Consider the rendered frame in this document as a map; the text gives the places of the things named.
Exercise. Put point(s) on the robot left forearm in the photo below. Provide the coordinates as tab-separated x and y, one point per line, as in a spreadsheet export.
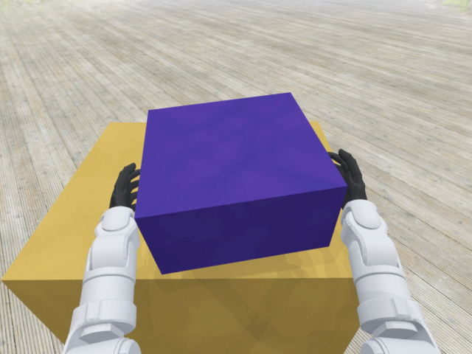
106	308

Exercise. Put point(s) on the robot right upper arm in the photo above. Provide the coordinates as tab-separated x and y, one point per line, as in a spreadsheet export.
378	345

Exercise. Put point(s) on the robot right hand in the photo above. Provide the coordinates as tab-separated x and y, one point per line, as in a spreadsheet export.
351	173

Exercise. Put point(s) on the pedestal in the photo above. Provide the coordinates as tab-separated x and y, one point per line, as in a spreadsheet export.
303	302

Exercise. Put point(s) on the robot right forearm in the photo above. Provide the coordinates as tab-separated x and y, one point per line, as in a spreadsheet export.
385	308

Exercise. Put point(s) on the robot left hand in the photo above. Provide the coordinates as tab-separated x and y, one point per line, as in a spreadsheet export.
122	196

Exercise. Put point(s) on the carton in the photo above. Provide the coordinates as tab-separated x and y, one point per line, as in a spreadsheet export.
234	180

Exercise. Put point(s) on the robot left upper arm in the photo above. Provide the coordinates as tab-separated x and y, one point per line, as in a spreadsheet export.
115	346

